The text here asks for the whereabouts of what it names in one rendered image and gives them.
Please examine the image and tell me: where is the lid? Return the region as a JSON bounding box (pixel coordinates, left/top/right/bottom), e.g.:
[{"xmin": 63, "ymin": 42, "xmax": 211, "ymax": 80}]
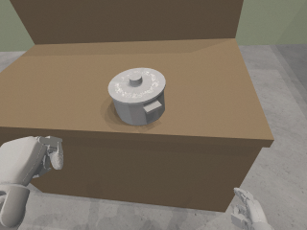
[{"xmin": 107, "ymin": 67, "xmax": 166, "ymax": 105}]

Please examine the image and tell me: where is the table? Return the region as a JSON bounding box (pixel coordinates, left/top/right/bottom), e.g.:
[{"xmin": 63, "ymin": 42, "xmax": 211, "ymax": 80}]
[{"xmin": 0, "ymin": 0, "xmax": 274, "ymax": 213}]

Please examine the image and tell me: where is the left robot forearm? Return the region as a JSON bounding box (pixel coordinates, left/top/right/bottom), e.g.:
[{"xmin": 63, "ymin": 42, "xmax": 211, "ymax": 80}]
[{"xmin": 0, "ymin": 183, "xmax": 30, "ymax": 230}]

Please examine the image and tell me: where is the knob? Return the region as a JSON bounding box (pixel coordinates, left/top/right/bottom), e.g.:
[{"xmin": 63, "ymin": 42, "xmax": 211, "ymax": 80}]
[{"xmin": 129, "ymin": 73, "xmax": 143, "ymax": 85}]

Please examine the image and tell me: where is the pot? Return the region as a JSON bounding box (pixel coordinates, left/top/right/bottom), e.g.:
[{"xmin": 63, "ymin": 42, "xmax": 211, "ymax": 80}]
[{"xmin": 112, "ymin": 91, "xmax": 165, "ymax": 126}]

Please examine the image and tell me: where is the right robot hand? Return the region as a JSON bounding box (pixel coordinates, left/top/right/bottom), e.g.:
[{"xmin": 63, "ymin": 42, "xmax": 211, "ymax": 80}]
[{"xmin": 230, "ymin": 187, "xmax": 269, "ymax": 230}]

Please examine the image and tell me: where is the left robot hand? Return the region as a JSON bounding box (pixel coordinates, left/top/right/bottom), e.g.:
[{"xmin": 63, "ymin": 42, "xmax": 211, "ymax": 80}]
[{"xmin": 0, "ymin": 136, "xmax": 64, "ymax": 187}]

